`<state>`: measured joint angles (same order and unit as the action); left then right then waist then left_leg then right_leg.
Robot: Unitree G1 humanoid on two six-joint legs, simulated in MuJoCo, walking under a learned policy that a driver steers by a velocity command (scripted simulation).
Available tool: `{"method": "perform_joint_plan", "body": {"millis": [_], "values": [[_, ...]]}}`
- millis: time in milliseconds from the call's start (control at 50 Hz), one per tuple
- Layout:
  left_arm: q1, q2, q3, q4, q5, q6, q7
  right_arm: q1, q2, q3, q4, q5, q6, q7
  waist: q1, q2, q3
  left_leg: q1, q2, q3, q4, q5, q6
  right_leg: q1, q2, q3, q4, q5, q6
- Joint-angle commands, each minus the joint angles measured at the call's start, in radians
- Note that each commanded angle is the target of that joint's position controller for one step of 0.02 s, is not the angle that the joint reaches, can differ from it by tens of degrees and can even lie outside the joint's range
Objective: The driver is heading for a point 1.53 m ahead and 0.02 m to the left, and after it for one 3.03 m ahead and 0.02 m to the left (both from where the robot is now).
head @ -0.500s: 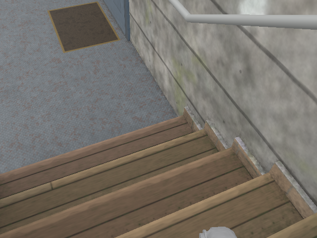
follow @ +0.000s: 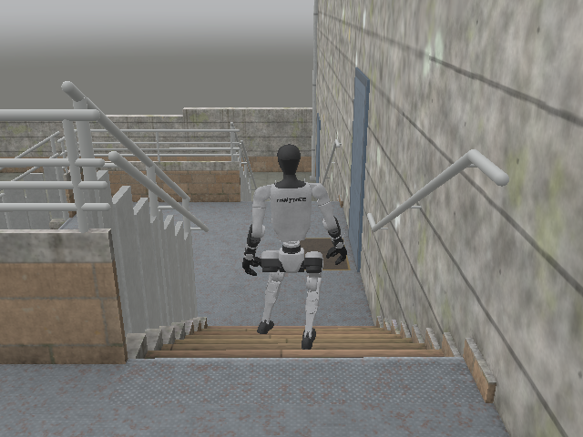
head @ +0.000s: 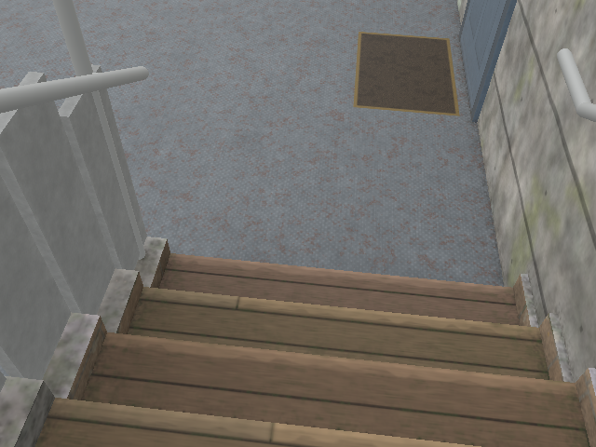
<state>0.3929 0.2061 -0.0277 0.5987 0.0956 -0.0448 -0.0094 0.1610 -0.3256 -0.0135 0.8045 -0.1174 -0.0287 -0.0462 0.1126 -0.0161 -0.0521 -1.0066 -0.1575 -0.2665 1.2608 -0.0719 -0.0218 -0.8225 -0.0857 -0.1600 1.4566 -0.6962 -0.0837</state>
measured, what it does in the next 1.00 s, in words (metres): goes down: left foot 0.17 m lower, then right foot 0.17 m lower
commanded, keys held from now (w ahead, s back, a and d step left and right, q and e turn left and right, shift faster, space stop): w+q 0.22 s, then w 0.78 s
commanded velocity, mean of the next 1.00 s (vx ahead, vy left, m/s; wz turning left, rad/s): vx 0.38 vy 0.00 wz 0.27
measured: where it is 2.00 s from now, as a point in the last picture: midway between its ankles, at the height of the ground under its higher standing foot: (279, 354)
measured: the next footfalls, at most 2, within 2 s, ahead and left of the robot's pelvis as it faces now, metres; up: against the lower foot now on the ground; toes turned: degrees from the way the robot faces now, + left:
left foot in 0.52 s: +0.15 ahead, +0.16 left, -0.17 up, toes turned +17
right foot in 0.94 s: +0.51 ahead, -0.01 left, -0.34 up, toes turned +11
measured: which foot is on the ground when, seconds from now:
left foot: up 0.00-0.50, down 0.52-0.96, up 0.98-1.00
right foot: down 0.00-0.50, up 0.52-0.92, down 0.94-1.00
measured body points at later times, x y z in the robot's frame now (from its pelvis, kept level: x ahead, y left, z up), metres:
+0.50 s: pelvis +0.11 +0.03 +0.04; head +0.14 +0.05 +0.48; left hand -0.12 +0.17 -0.09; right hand +0.42 -0.06 -0.03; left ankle +0.14 +0.15 -0.72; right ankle +0.04 -0.09 -0.59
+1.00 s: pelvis +0.39 +0.04 -0.19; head +0.39 +0.01 +0.26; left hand +0.46 +0.33 -0.28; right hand +0.37 -0.19 -0.35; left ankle +0.15 +0.16 -0.69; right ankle +0.46 -0.01 -0.93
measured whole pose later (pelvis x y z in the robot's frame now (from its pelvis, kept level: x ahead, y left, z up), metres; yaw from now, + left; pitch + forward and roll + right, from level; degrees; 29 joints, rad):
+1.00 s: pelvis +0.39 +0.04 -0.19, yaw +14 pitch +0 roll +5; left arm 0.16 0.27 0.04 0.89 0.06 -0.09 -0.06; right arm 0.52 -0.19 -0.01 0.98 -0.06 -0.05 0.06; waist -0.03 -0.03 -0.02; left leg -0.29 -0.02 -0.03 1.61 -0.83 0.01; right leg -0.31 -0.05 -0.01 0.47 -0.18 -0.07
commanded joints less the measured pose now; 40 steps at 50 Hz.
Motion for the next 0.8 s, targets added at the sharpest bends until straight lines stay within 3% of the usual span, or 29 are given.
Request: {"method": "perform_joint_plan", "body": {"millis": [20, 60, 80, 100, 140, 180, 240, 280, 300, 340, 360, 380, 420, 480, 500, 520, 540, 560, 580, 600, 620, 660, 680, 700, 720, 740, 760, 780, 800], "values": [[-0.441, 0.070, 0.015, -0.115, -0.005, -0.078, -0.011, 0.265, 0.030, 0.004, -0.037, -0.036, 0.022, 0.072, -0.332, 0.038, 0.036, 0.369, 0.066, 0.218, 0.418, 0.277, 0.031, -0.377, -0.125, 0.394, -0.816, -0.228, -0.077], [-0.289, 0.065, 0.010, -0.017, -0.045, -0.114, 0.017, 0.199, 0.001, 0.001, -0.088, -0.005, 0.009, 0.112, -0.269, 0.094, 0.121, 0.289, 0.146, 0.243, 0.246, 0.336, 0.029, -0.218, -0.117, 0.343, -0.738, -0.148, -0.038], [-0.188, 0.089, 0.013, 0.029, -0.040, -0.127, 0.040, 0.096, -0.007, 0.002, -0.124, 0.008, 0.001, 0.123, -0.193, 0.076, 0.108, 0.231, 0.177, 0.254, 0.091, 0.373, 0.019, -0.069, -0.109, 0.321, -0.711, -0.140, -0.024], [-0.067, 0.130, 0.021, 0.075, -0.032, -0.141, 0.058, -0.084, -0.023, 0.005, -0.184, 0.003, -0.006, 0.133, -0.077, 0.040, 0.090, 0.039, 0.208, 0.244, -0.053, 0.407, 0.006, 0.190, -0.144, 0.369, -0.674, -0.155, -0.025], [0.232, 0.102, 0.003, 0.198, -0.041, -0.140, 0.089, -0.419, 0.016, 0.026, -0.279, -0.029, -0.005, 0.135, 0.147, -0.108, 0.084, -0.356, 0.238, 0.209, -0.413, 0.389, 0.008, 0.723, -0.236, 0.536, -0.678, -0.185, -0.073], [0.367, 0.059, -0.016, 0.268, -0.038, -0.112, 0.084, -0.532, 0.042, 0.027, -0.298, -0.032, -0.005, 0.144, 0.219, -0.157, 0.068, -0.387, 0.208, 0.232, -0.604, 0.338, 0.029, 0.834, -0.280, 0.628, -0.775, -0.191, -0.140], [0.172, 0.121, -0.010, 0.229, -0.004, -0.104, 0.035, -0.407, -0.004, 0.018, -0.254, -0.021, -0.008, 0.146, 0.077, -0.146, 0.053, 0.140, 0.181, 0.379, -0.582, 0.407, 0.081, 0.373, -0.257, 0.451, -0.913, -0.209, -0.120], [0.072, 0.121, -0.014, 0.222, 0.028, -0.113, 0.010, -0.310, 0.037, 0.024, -0.229, 0.002, -0.024, 0.138, -0.007, -0.087, 0.044, 0.557, 0.155, 0.403, -0.477, 0.453, 0.079, 0.079, -0.189, 0.264, -0.893, -0.155, -0.055], [0.045, 0.129, -0.014, 0.228, 0.016, -0.120, 0.015, -0.288, 0.029, 0.020, -0.220, 0.007, -0.029, 0.135, -0.027, -0.056, 0.062, 0.596, 0.152, 0.391, -0.498, 0.415, 0.073, 0.082, -0.183, 0.240, -0.856, -0.119, -0.036], [0.121, 0.125, -0.019, 0.304, -0.026, -0.117, 0.038, -0.365, -0.010, 0.012, -0.221, 0.001, -0.032, 0.123, 0.044, -0.062, 0.106, 0.398, 0.206, 0.323, -0.784, 0.292, 0.078, 0.413, -0.261, 0.350, -0.788, -0.042, -0.031], [0.204, 0.117, -0.020, 0.359, -0.038, -0.101, 0.043, -0.392, 0.009, 0.016, -0.215, -0.004, -0.031, 0.121, 0.085, -0.071, 0.117, 0.363, 0.228, 0.290, -0.915, 0.230, 0.080, 0.544, -0.284, 0.412, -0.769, -0.001, -0.041], [0.274, 0.116, -0.018, 0.409, -0.027, -0.081, 0.039, -0.376, 0.020, 0.017, -0.191, 0.007, -0.034, 0.115, 0.103, -0.068, 0.117, 0.403, 0.245, 0.276, -0.985, 0.311, 0.075, 0.602, -0.279, 0.418, -0.734, 0.008, -0.046], [0.331, 0.105, -0.014, 0.463, -0.019, -0.052, 0.024, -0.368, 0.056, 0.024, -0.157, 0.002, -0.039, 0.117, 0.117, -0.028, 0.123, 0.540, 0.237, 0.307, -1.042, 0.347, 0.069, 0.574, -0.254, 0.384, -0.692, 0.017, -0.060], [0.302, 0.118, -0.009, 0.519, -0.008, -0.022, -0.013, -0.195, 0.000, -0.012, -0.076, 0.023, -0.031, 0.117, 0.006, 0.059, 0.135, 0.916, 0.208, 0.380, -1.160, 0.374, 0.082, 0.390, -0.194, 0.275, -0.531, -0.016, -0.044], [0.246, 0.129, -0.010, 0.513, 0.005, -0.023, -0.036, -0.042, -0.048, -0.037, -0.039, 0.025, -0.031, 0.116, -0.083, 0.077, 0.101, 1.159, 0.214, 0.380, -1.154, 0.380, 0.107, 0.260, -0.157, 0.216, -0.384, 0.018, -0.020], [0.209, 0.115, -0.012, 0.515, 0.007, -0.031, -0.062, 0.169, -0.061, -0.061, 0.020, 0.004, -0.024, 0.117, -0.191, 0.178, 0.016, 1.429, 0.284, 0.280, -1.091, 0.375, 0.190, 0.067, -0.078, 0.149, -0.012, 0.062, 0.044], [0.207, 0.059, -0.013, 0.463, -0.020, -0.058, -0.080, 0.308, -0.107, -0.071, 0.055, -0.007, -0.030, 0.113, -0.183, 0.206, -0.186, 1.708, 0.395, 0.173, -0.768, 0.710, 0.281, -0.104, -0.020, 0.161, 0.178, 0.075, 0.056], [0.176, 0.047, -0.012, 0.408, -0.033, -0.084, -0.084, 0.308, -0.136, -0.091, 0.065, -0.008, -0.038, 0.116, -0.155, 0.138, -0.109, 1.701, 0.440, 0.184, -0.695, 0.736, 0.294, -0.302, -0.032, 0.168, 0.182, 0.158, 0.072], [0.026, 0.035, -0.010, 0.342, -0.038, -0.109, -0.074, 0.198, -0.108, -0.093, 0.016, 0.034, -0.058, 0.119, -0.169, 0.027, 0.020, 1.467, 0.480, 0.160, -0.818, 0.434, 0.298, -0.346, -0.067, 0.207, -0.134, 0.380, 0.114], [-0.006, 0.071, 0.003, 0.297, -0.041, -0.104, -0.042, 0.134, -0.091, -0.087, -0.002, 0.064, -0.058, 0.130, -0.145, 0.081, 0.083, 1.349, 0.556, 0.004, -0.911, 0.070, 0.358, -0.374, -0.092, 0.263, -0.271, 0.450, 0.136], [-0.002, 0.091, 0.005, 0.310, -0.033, -0.097, -0.023, 0.128, -0.007, -0.062, -0.004, 0.057, -0.057, 0.134, -0.133, 0.018, 0.101, 1.264, 0.574, 0.017, -0.979, -0.038, 0.377, -0.337, -0.128, 0.290, -0.362, 0.486, 0.124], [0.078, 0.086, 0.015, 0.339, -0.015, -0.067, -0.008, 0.161, 0.050, -0.039, 0.007, 0.033, -0.065, 0.138, -0.056, 0.004, 0.103, 1.003, 0.549, -0.006, -0.987, 0.141, 0.437, -0.145, -0.128, 0.309, -0.392, 0.518, 0.106], [0.123, 0.039, -0.002, 0.345, 0.019, -0.061, -0.020, 0.133, 0.072, -0.031, -0.003, 0.039, -0.078, 0.121, -0.027, 0.031, 0.093, 0.886, 0.444, 0.063, -0.921, 0.096, 0.376, -0.060, -0.103, 0.304, -0.403, 0.652, 0.081], [0.057, 0.017, -0.011, 0.342, 0.042, -0.060, -0.033, 0.167, 0.134, -0.005, 0.006, 0.044, -0.094, 0.092, -0.065, 0.022, 0.104, 0.908, 0.404, 0.093, -0.883, 0.029, 0.333, -0.134, -0.101, 0.323, -0.565, 0.857, 0.064], [-0.007, 0.031, -0.008, 0.326, 0.037, -0.054, -0.041, 0.208, 0.126, 0.002, 0.020, 0.046, -0.100, 0.080, -0.085, 0.027, 0.116, 0.878, 0.389, 0.100, -0.843, 0.014, 0.327, -0.136, -0.081, 0.303, -0.631, 0.971, 0.057], [-0.027, 0.032, -0.012, 0.343, 0.012, -0.060, -0.049, 0.199, 0.106, 0.003, 0.018, 0.033, -0.100, 0.075, -0.089, -0.021, 0.100, 0.722, 0.318, 0.194, -0.761, -0.055, 0.264, 0.033, -0.064, 0.298, -0.793, 1.260, 0.034], [-0.017, 0.028, -0.009, 0.347, 0.004, -0.050, -0.057, 0.198, 0.072, 0.007, 0.025, 0.005, -0.094, 0.095, -0.055, 0.033, 0.092, 0.492, 0.289, 0.213, -0.763, -0.123, 0.260, 0.267, -0.040, 0.265, -0.736, 1.355, 0.023], [-0.026, 0.055, -0.003, 0.327, -0.002, -0.043, -0.065, 0.169, 0.056, 0.002, 0.024, -0.007, -0.089, 0.106, -0.033, 0.044, 0.104, 0.369, 0.283, 0.221, -0.752, -0.186, 0.253, 0.374, -0.027, 0.250, -0.679, 1.326, 0.019], [-0.047, 0.077, 0.007, 0.307, 0.009, -0.037, -0.060, 0.155, 0.069, 0.010, 0.026, -0.005, -0.089, 0.111, -0.021, 0.057, 0.113, 0.301, 0.274, 0.221, -0.737, -0.229, 0.243, 0.461, -0.015, 0.231, -0.621, 1.243, 0.020]]}}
